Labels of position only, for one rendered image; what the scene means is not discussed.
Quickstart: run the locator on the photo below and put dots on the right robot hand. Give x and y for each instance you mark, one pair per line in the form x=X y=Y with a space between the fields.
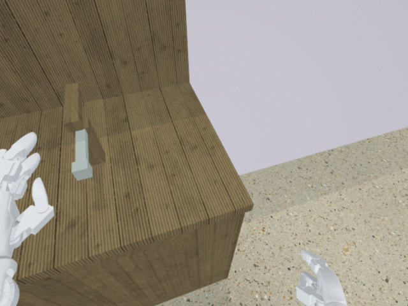
x=321 y=290

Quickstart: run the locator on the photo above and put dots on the tap lever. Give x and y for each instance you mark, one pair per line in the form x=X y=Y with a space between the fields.
x=81 y=168

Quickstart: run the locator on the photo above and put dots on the left robot forearm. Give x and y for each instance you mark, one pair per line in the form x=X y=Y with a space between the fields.
x=9 y=291

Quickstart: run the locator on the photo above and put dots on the left robot hand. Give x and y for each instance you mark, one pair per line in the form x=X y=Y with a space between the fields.
x=15 y=170

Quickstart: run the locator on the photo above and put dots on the counter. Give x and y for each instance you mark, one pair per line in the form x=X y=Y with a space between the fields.
x=161 y=215

